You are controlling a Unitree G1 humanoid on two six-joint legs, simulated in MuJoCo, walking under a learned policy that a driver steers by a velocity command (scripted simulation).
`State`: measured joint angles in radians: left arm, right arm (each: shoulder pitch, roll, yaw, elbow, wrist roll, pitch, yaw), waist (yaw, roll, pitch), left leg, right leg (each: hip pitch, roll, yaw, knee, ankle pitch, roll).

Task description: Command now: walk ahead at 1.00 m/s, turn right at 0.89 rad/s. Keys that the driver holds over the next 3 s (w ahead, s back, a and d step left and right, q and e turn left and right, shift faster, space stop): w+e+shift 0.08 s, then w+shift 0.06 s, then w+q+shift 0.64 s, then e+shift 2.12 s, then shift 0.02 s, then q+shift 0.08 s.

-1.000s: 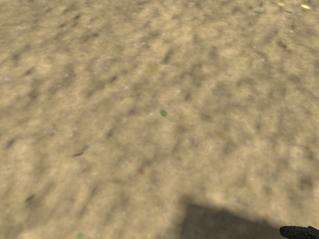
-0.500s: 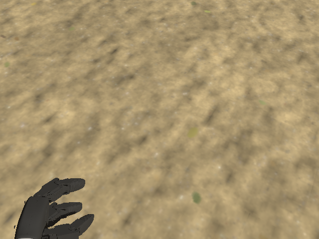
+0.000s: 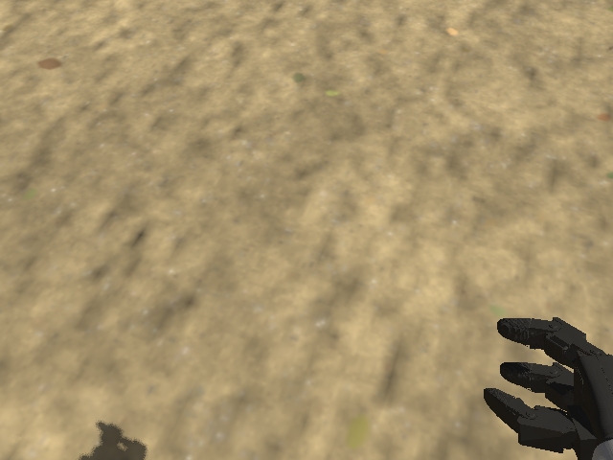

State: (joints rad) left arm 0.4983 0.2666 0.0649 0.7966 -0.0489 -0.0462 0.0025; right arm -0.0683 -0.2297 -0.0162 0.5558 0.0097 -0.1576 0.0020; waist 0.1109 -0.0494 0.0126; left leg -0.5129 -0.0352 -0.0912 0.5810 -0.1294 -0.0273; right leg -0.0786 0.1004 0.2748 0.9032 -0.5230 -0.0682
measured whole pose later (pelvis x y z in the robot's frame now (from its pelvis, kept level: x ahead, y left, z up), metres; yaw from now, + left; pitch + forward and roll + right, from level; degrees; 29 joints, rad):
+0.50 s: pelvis +0.44 -0.06 +0.01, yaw -3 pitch +1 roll -1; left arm 0.15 0.25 0.01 0.64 0.01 -0.09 -0.03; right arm 0.43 -0.27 -0.02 0.85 0.05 -0.09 0.00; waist -0.04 0.02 0.03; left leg -0.31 0.06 -0.09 1.29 -0.36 0.03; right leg -0.43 -0.04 -0.06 0.67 -0.24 0.01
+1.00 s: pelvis +0.85 +0.02 +0.01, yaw +14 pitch -2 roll -1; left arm 0.12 0.29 0.04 0.77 -0.05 -0.07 0.01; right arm 0.29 -0.26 -0.05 0.79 -0.02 -0.08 0.04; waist -0.04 -0.04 0.10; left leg -0.32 -0.08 0.13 0.57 -0.23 0.13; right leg -0.47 -0.05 0.12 1.29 -0.37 -0.01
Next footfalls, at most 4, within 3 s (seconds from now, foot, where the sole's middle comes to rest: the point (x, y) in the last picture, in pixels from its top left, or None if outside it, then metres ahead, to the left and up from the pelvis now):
0.38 right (444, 442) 0.53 -0.21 -0.75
0.82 left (326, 274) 0.93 0.08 -0.75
1.32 right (369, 207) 1.17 -0.02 -0.75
1.72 left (302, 181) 1.25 0.18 -0.75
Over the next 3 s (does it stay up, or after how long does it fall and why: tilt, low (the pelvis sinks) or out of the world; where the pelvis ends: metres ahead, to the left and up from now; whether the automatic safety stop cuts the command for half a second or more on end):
stays up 1.14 0.05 0.03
